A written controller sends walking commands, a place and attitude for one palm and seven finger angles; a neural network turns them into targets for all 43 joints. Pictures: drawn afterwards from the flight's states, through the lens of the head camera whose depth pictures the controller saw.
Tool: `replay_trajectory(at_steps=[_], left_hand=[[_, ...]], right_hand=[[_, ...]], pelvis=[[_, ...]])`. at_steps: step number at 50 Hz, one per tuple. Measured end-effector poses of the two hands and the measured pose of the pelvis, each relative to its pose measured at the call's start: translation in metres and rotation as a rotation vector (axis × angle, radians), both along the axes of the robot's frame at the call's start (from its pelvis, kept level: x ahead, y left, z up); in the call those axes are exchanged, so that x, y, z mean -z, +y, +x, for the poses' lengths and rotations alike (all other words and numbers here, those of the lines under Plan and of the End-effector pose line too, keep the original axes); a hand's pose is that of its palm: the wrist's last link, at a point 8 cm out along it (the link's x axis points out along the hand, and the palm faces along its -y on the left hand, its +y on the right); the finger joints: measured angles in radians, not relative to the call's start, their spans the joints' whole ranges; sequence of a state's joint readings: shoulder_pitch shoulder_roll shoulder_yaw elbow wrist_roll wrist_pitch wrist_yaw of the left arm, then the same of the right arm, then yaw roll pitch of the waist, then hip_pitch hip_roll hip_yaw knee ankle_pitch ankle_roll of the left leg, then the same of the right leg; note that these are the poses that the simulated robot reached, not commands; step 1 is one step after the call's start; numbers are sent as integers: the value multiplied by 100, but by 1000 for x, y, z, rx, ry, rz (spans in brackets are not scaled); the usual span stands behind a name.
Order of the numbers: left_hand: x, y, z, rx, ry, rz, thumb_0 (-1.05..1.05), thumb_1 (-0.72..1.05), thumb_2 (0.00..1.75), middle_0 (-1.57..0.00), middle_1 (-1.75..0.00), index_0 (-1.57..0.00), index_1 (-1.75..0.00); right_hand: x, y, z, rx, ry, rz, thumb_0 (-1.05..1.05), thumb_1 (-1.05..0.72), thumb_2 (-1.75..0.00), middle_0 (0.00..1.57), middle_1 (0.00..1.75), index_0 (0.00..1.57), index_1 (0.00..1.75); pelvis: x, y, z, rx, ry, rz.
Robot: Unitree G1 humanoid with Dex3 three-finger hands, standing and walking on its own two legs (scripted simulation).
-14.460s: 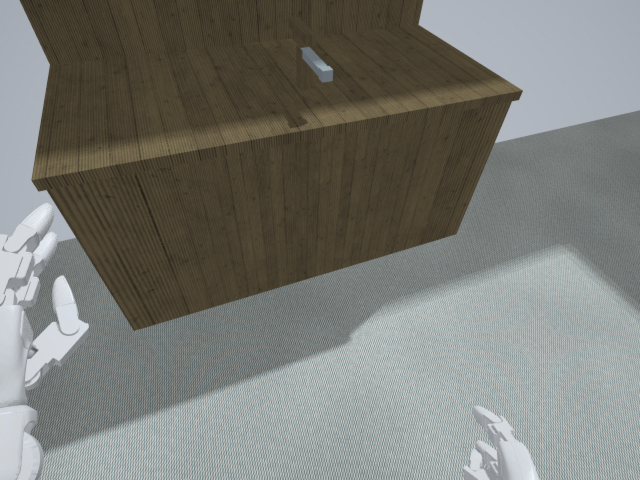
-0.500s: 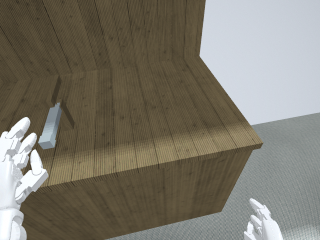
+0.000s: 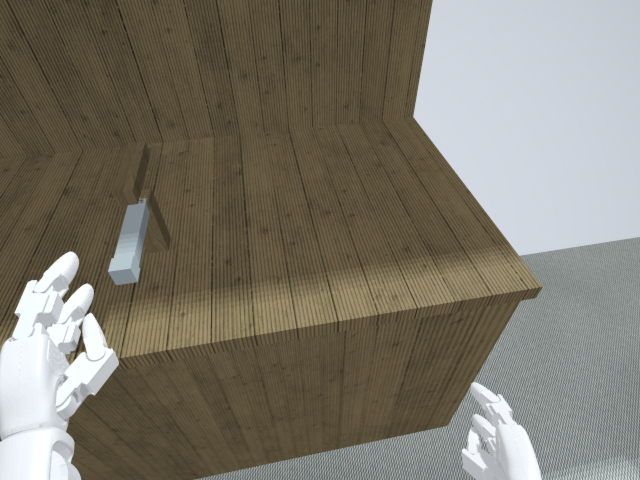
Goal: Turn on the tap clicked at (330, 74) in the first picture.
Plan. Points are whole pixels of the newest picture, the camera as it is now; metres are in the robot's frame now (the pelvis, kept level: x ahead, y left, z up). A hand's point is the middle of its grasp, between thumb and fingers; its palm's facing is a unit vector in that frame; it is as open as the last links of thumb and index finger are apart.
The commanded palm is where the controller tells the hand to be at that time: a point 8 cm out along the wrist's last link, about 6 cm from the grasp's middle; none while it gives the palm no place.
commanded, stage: turn the palm inward beside the body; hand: left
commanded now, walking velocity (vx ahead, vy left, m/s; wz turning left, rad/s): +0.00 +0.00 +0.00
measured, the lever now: (124, 270) +0.33 +0.32 +0.09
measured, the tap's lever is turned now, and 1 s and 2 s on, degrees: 0 0 0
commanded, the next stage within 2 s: reach beside the lever's end, fingers flat in 0.64 s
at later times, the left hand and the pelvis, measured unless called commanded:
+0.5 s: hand (114, 360) +0.18 +0.23 +0.14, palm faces +0.49 -0.87 -0.11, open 7.4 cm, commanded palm +0.13 +0.27 +0.15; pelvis +0.00 +0.00 +0.00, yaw +0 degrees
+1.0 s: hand (108, 355) +0.19 +0.24 +0.14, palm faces +0.52 -0.85 -0.12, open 7.4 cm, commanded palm +0.14 +0.28 +0.14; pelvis +0.00 -0.01 +0.00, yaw +0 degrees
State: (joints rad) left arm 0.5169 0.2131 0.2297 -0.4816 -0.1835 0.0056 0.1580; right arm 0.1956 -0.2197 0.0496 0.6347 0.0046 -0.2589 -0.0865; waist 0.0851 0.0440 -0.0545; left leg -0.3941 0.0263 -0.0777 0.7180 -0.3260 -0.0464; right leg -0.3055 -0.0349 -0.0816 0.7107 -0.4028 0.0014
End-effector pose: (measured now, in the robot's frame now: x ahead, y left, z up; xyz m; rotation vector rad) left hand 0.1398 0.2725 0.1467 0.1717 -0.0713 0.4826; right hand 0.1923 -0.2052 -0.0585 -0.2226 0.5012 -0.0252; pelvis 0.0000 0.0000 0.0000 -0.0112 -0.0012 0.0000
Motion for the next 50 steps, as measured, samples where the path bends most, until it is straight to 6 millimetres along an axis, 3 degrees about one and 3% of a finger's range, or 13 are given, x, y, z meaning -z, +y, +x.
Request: replay_trajectory(at_steps=[13,39,50], left_hand=[[0,-1,-7,-21,-9,-36,1,90,90,-21,-30,-20,-30],[-2,-16,-3,-24,0,-39,1,90,90,-21,-30,-20,-30],[5,3,0,-63,11,-37,1,90,90,-21,-30,-20,-30]], right_hand=[[3,-1,-7,3,2,-4,1,-90,-90,21,30,20,30],[2,-18,1,7,-7,2,1,-90,-90,20,30,20,30],[6,-24,-2,27,20,-6,1,-90,-90,20,30,20,30]], pelvis=[[1,1,-4,-4,-5,-4],[0,-12,3,-7,-6,3],[-1,-14,4,-7,-4,3]])
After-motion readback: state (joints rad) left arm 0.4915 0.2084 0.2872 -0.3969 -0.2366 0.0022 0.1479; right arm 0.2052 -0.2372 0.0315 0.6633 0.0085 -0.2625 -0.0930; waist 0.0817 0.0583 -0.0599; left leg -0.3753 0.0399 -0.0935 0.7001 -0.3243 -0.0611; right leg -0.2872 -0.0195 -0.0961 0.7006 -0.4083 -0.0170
